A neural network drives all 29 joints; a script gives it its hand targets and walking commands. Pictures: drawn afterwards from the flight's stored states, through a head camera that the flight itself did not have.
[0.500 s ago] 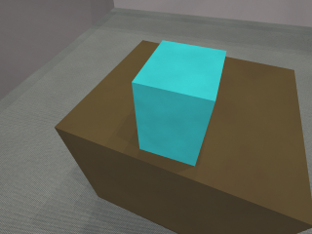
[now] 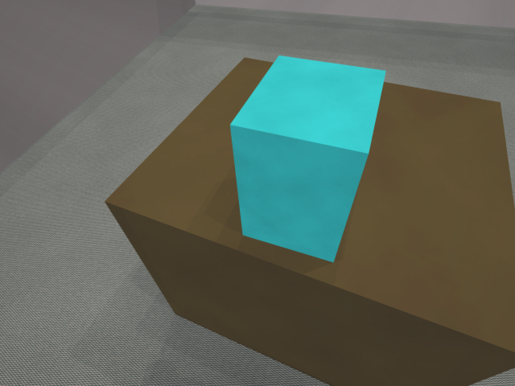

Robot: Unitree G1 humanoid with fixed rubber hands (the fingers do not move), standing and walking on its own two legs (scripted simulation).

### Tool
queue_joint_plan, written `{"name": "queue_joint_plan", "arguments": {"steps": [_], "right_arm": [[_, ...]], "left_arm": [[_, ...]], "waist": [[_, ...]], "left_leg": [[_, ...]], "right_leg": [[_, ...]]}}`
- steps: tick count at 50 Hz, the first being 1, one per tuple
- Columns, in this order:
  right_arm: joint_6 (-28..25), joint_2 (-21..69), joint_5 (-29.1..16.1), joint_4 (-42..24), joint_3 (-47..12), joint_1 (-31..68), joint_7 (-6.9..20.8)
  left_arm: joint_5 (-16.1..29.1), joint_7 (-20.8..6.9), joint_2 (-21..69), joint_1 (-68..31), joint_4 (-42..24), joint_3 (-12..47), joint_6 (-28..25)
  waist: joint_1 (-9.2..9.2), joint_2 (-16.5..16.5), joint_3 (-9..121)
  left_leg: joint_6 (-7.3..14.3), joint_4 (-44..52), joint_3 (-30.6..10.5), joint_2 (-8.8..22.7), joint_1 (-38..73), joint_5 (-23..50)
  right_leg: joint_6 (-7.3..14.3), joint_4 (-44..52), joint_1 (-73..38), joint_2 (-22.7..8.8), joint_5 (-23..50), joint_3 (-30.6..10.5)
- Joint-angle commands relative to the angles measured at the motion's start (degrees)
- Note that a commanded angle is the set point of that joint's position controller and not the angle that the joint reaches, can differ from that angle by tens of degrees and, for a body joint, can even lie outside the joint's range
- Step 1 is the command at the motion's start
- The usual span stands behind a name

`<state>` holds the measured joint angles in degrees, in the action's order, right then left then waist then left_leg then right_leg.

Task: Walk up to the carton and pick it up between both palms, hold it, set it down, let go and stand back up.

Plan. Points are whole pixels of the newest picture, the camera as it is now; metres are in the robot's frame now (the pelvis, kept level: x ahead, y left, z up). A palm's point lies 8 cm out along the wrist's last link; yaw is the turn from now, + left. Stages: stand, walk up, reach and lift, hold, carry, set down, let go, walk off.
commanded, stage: walk up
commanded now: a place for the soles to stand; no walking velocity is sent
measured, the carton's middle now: (306, 161) +0.50 -0.07 +0.08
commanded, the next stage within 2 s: none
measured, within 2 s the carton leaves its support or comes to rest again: neither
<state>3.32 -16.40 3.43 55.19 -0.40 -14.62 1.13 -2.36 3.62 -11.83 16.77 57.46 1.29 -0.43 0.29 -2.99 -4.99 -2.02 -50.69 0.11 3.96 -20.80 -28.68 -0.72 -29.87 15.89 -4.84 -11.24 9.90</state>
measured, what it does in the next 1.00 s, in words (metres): steps to the left, turning right: left foot, then right foot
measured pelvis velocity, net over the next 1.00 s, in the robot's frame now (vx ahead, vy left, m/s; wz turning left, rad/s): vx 0.01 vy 0.11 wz -0.42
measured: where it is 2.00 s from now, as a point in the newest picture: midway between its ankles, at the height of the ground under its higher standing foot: outside the picture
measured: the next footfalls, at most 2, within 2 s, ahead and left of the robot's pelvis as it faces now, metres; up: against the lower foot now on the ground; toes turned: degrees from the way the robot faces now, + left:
left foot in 0.12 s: +0.09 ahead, +0.19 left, +0.00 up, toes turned -21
right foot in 0.40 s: +0.03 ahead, -0.02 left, +0.00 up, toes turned -13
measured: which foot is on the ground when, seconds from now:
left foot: up 0.00-0.10, down 0.12-1.00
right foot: down 0.00-0.14, up 0.16-0.38, down 0.40-1.00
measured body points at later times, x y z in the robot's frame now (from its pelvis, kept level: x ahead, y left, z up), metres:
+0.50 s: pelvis -0.01 +0.08 -0.01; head +0.01 +0.06 +0.44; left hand +0.12 +0.32 -0.13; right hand +0.02 -0.17 -0.17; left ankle +0.03 +0.19 -0.72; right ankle -0.01 -0.02 -0.73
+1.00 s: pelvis +0.01 +0.11 +0.00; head +0.02 +0.09 +0.44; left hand +0.16 +0.31 -0.14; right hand -0.04 -0.16 -0.15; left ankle +0.04 +0.20 -0.73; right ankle -0.01 -0.02 -0.73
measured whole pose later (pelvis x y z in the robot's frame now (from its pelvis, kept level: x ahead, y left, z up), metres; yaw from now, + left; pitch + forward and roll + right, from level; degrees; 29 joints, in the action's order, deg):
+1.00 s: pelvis +0.01 +0.11 +0.00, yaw -24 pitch -1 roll +2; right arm 3.2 -14.8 1.1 54.1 -0.6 -11.9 -0.2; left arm 0.1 1.3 -12.5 16.2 52.3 0.5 -0.1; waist -0.7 0.2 -3.2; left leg 0.9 -34.4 12.9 2.9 -13.7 -19.3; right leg -0.7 -38.6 19.5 4.6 -17.5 -13.0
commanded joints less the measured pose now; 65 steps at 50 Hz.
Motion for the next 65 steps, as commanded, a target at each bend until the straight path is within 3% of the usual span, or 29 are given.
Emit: {"name": "queue_joint_plan", "arguments": {"steps": [1, 3, 5, 6, 7, 8, 9, 10, 12, 15, 17, 19, 20, 21, 22, 23, 25, 28, 30, 35, 42, 49, 52, 54, 57, 59, 61, 63, 65], "right_arm": [[-0.93, -3.58, -0.29, -3.76, 1.08, -3.53, 0.38], [-0.85, -3.64, -1.38, -4.88, 1.70, -3.02, 0.55], [-1.01, -3.64, -2.02, -3.49, 2.15, -6.42, 0.30], [-1.42, -4.19, -2.12, -2.44, 2.55, -10.96, 0.23], [-1.64, -9.24, -1.79, -3.25, 4.09, -11.71, -0.02], [-1.24, -14.52, -3.46, -5.09, 5.01, -5.02, -1.35], [-0.95, -15.05, -3.23, -6.29, 5.29, -1.31, -2.53], [-0.65, -11.98, -3.29, -7.45, 4.35, 3.67, -2.98], [-0.72, -8.23, -2.55, -9.06, 3.46, 6.31, -2.98], [-2.25, -7.82, -1.03, -8.53, 3.22, 5.30, -2.62], [-2.16, -8.69, -0.96, -7.48, 3.15, 2.64, -2.43], [-2.09, -9.17, -1.25, -6.59, 2.40, 3.07, -2.23], [-2.41, -6.63, -1.74, -6.96, 1.02, 1.80, -1.66], [-2.21, -2.67, -2.48, -9.29, 0.01, 2.09, -1.31], [-1.24, -2.93, -1.93, -8.69, -0.17, 2.65, -1.95], [-0.88, -2.17, -1.79, -8.77, -0.12, 4.03, -2.36], [-2.25, -1.90, -2.08, -8.42, -0.39, 1.86, -2.45], [-4.39, -3.46, -1.83, -6.63, 0.34, -1.37, -1.83], [-4.23, -5.61, -2.62, -7.08, 0.69, 2.84, -1.50], [-3.50, -6.37, -3.25, -5.67, 0.61, 3.97, -1.94], [-2.66, -6.34, -2.42, -5.41, 1.78, 3.63, -1.55], [-1.10, -4.23, -2.27, -5.45, 1.17, 1.98, -1.54], [-1.97, -5.22, -2.63, -4.05, 1.04, -0.64, -1.94], [-2.07, -8.87, -2.32, -3.57, 2.03, 0.19, -2.18], [-2.10, -9.20, -2.15, -3.60, 1.85, 0.84, -2.37], [-1.85, -7.67, -2.09, -3.69, 0.77, 2.92, -1.94], [-1.04, -5.82, -2.37, -4.03, 0.19, 4.35, -1.42], [-0.29, -4.90, -2.24, -3.65, -0.19, 1.13, -1.28], [-0.82, -3.81, -2.74, -2.11, -0.67, -1.06, -1.40]], "left_arm": [[-0.57, 0.69, -13.30, 0.18, -5.21, -4.38, -1.40], [-0.70, -0.19, -14.13, -2.31, -6.83, -4.92, -0.85], [-0.37, -0.84, -15.16, -4.77, -8.49, -5.04, 0.08], [-0.41, -1.51, -13.48, -5.59, -8.74, -4.47, 0.95], [0.12, -2.02, -7.78, -2.83, -9.27, -2.81, 1.51], [1.46, -1.72, -7.09, -2.82, -10.68, -2.76, 2.04], [1.43, -1.55, -7.37, -3.25, -11.19, -3.54, 2.13], [1.81, -1.18, -7.02, -1.16, -10.52, -3.65, 1.66], [1.04, -0.94, -9.37, 3.96, -9.50, -4.65, 1.02], [0.91, -1.92, -8.24, 4.41, -10.58, -4.60, 0.13], [1.33, -2.37, -7.51, 3.33, -12.29, -4.49, -0.23], [1.49, -2.42, -5.51, 5.30, -12.42, -4.75, -0.83], [1.11, -2.24, -7.75, 6.29, -13.33, -5.55, -1.24], [2.10, -2.23, -13.09, 4.96, -14.83, -6.36, -1.48], [2.40, -2.22, -12.92, 5.43, -13.80, -6.45, -1.40], [1.86, -1.84, -12.39, 4.08, -13.30, -6.36, -1.37], [1.60, -1.64, -10.83, -0.13, -13.60, -5.20, -1.00], [1.60, -2.76, -8.67, -2.72, -13.80, -3.53, -0.46], [2.54, -3.10, -6.55, 0.78, -12.05, -3.01, -0.17], [1.75, -3.08, -6.85, 2.07, -9.47, -3.03, -0.97], [2.07, -2.24, -8.50, 0.59, -8.56, -3.09, -1.68], [2.62, -1.50, -11.94, 0.52, -9.65, -3.59, -0.96], [2.22, -1.77, -10.76, -1.03, -9.37, -3.10, -0.48], [2.02, -1.96, -9.45, -0.12, -9.16, -2.64, -0.63], [1.50, -1.78, -7.70, 3.31, -8.86, -2.53, -0.85], [1.69, -2.00, -8.46, 3.24, -9.08, -2.53, -1.19], [2.43, -1.92, -10.54, 3.87, -8.77, -3.03, -1.56], [2.75, -1.36, -12.85, 5.30, -8.11, -3.99, -1.36], [2.92, -0.91, -12.08, 2.75, -7.85, -3.41, -0.81]], "waist": [[-0.24, 11.62, 5.17], [-1.11, 14.74, 2.53], [-3.03, 11.14, 4.72], [-5.60, 4.16, 5.58], [-5.96, -12.80, 3.23], [-4.49, -17.33, -1.90], [-3.85, -11.61, -4.12], [-1.31, -11.62, -4.75], [-0.35, -6.51, -2.82], [-0.73, -8.18, 0.88], [-1.37, -5.68, 2.04], [1.16, 0.15, 3.10], [1.49, 4.77, 5.80], [-0.42, 11.83, 6.64], [1.62, 11.34, 5.19], [1.13, 11.65, 2.50], [-0.32, 14.55, 4.71], [-1.98, 9.12, 7.04], [0.46, 2.65, 3.44], [1.47, -4.86, -0.57], [0.15, 1.14, 5.43], [-1.13, 8.48, 4.17], [-1.85, 8.43, 3.68], [-0.85, 3.45, 3.37], [0.16, -1.62, 5.24], [0.74, 1.51, 4.27], [0.95, 4.82, 3.95], [0.28, 11.79, 4.62], [-0.72, 12.31, 5.81]], "left_leg": [[-0.51, -1.61, -0.31, 3.27, -4.29, -1.66], [0.19, 1.36, 1.29, 2.77, 0.17, 0.77], [1.67, 11.82, 4.16, -0.14, 10.74, 5.50], [2.40, 18.17, 3.28, -1.46, 15.33, 8.04], [4.65, 30.79, -9.01, 7.01, 12.36, -3.97], [8.55, 41.13, -22.59, 14.63, 0.29, -12.07], [12.02, 41.82, -22.96, 16.78, -5.29, -13.56], [14.13, 38.61, -18.58, 16.31, -4.75, -7.77], [14.98, 34.96, -12.14, 15.16, -2.84, -1.36], [14.86, 29.44, -9.40, 14.60, 4.80, 10.07], [13.48, 26.80, -5.99, 14.11, 3.50, 12.54], [10.74, 20.26, -3.32, 14.82, 0.98, 20.08], [7.58, 12.34, 0.45, 10.37, -3.09, 19.13], [2.59, 5.03, 5.78, 1.29, -6.24, 5.04], [1.50, -0.14, 2.16, 0.01, -4.01, -9.25], [1.52, -1.19, -0.46, 0.46, -6.15, -9.54], [2.34, 6.62, -0.40, 1.25, -2.38, -0.57], [4.27, 22.16, -0.32, 1.23, 13.68, 20.12], [7.84, 28.95, -7.42, 7.58, 7.70, 9.43], [8.17, 34.55, -5.22, 9.47, 3.42, 2.02], [7.77, 26.36, 3.14, 7.59, 12.97, 15.23], [4.84, 20.09, 5.23, 0.24, 14.78, 4.86], [6.59, 26.27, 2.05, 3.99, 18.00, 7.01], [8.56, 30.91, 1.24, 9.56, 15.67, 4.01], [11.81, 30.09, 0.40, 16.13, 14.62, 13.14], [9.44, 26.53, 6.69, 11.12, 11.53, 17.04], [6.00, 19.55, 10.23, 4.20, 10.13, 15.30], [3.37, 14.74, 8.05, -0.21, 10.16, 5.95], [3.65, 19.45, 5.39, -0.13, 11.05, 4.49]], "right_leg": [[11.13, 15.19, -3.41, -14.69, -10.95, -17.72], [10.83, 13.33, 3.14, -13.80, -8.49, -15.67], [8.39, 8.58, 10.43, -10.41, -12.18, -12.94], [5.94, 0.70, 13.80, -6.14, -17.45, -10.13], [2.15, -14.14, 18.08, 1.81, -22.91, -5.02], [1.15, -24.98, 18.23, 7.87, -28.27, -7.95], [1.51, -34.08, 15.89, 5.96, -25.84, -12.10], [1.55, -37.73, 16.25, 5.52, -23.00, -12.78], [1.07, -40.34, 14.58, 4.57, -19.68, -11.78], [0.62, -28.24, 11.89, 3.53, -19.09, -10.41], [1.50, -16.92, 4.86, 5.03, -16.80, -8.98], [2.87, -1.64, -5.05, 6.26, -4.30, -9.32], [5.39, 3.97, -11.68, 0.35, 2.30, -20.90], [11.59, 7.45, -8.98, -10.57, 9.20, -39.51], [16.55, 10.31, -2.44, -14.30, 5.98, -42.98], [17.47, 9.53, -2.73, -13.45, 3.75, -43.69], [13.33, 5.53, -3.62, -8.73, 12.86, -34.26], [6.04, -0.58, 5.08, -0.56, 14.63, -24.72], [3.48, -2.38, 4.40, 5.65, -2.33, -20.76], [2.72, -4.13, 2.29, 5.70, -1.93, -19.44], [3.60, -5.94, 4.67, 4.08, 12.69, -22.15], [6.62, 5.27, 12.51, 1.19, -1.62, -36.26], [4.16, 0.44, 14.12, 4.85, 1.11, -31.38], [2.63, -7.10, 12.37, 7.82, 1.50, -24.17], [2.24, -11.74, 10.00, 6.31, -0.43, -19.06], [3.11, -7.91, 5.45, 5.18, 7.73, -20.45], [5.59, -2.72, 4.37, 2.56, 15.43, -28.58], [9.09, 4.53, 5.82, -2.22, 12.33, -40.50], [9.33, 6.22, 3.40, -2.06, 8.80, -40.40]]}}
